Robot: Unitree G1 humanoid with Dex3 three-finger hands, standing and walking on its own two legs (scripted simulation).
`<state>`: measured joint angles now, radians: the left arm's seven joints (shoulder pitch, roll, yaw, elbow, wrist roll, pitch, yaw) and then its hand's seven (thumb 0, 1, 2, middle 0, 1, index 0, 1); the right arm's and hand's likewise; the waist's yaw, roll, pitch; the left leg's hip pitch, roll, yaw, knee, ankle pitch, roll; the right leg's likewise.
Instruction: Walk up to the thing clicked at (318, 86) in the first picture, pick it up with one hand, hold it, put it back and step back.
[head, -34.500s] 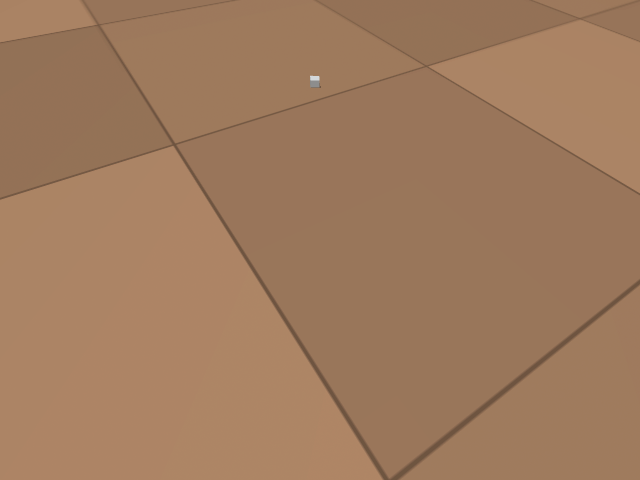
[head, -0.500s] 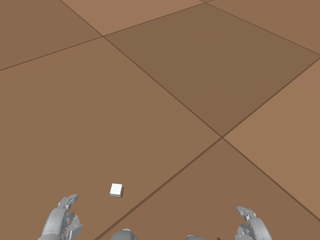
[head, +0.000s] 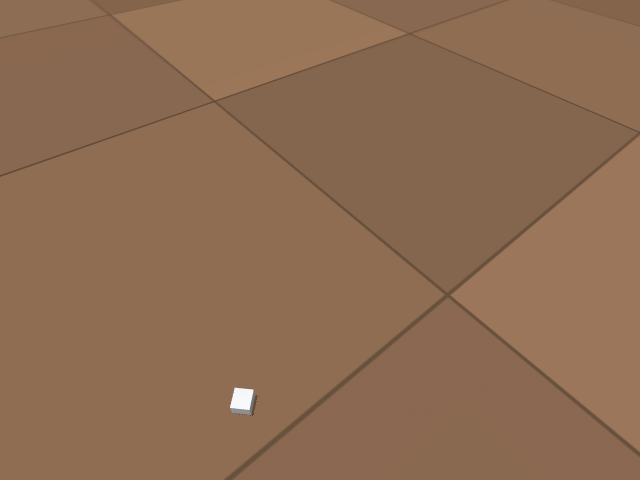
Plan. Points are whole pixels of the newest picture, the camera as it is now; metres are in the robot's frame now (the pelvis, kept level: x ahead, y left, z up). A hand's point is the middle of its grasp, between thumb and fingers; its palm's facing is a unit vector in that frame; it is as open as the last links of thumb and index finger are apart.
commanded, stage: stand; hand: left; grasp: from above
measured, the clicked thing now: (242, 401) +0.45 +0.22 -0.75
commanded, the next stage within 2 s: step back in 1.88 s
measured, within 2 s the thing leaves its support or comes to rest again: neither
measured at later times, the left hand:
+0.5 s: hand out of the picture +0.03 +0.23 -0.16, palm faces +0.02 -0.94 -0.33, open 7.4 cm
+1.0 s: hand out of the picture +0.08 +0.23 -0.15, palm faces +0.01 -0.94 -0.33, open 7.4 cm
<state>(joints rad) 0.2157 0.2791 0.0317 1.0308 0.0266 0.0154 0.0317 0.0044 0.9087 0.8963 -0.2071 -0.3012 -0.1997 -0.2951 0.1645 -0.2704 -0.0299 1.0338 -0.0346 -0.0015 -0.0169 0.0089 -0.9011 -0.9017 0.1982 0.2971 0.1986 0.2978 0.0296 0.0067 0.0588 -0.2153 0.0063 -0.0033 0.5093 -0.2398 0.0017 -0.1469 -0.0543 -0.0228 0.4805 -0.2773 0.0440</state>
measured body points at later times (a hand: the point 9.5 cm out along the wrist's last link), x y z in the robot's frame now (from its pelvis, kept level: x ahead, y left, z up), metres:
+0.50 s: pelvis -0.01 -0.01 +0.01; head +0.00 -0.01 +0.46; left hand +0.03 +0.28 -0.13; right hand +0.06 -0.30 -0.13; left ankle +0.02 +0.12 -0.74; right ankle -0.01 -0.15 -0.74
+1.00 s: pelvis +0.01 -0.01 +0.01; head +0.02 -0.01 +0.46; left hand +0.08 +0.28 -0.13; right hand +0.08 -0.30 -0.13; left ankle +0.02 +0.12 -0.74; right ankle -0.01 -0.15 -0.74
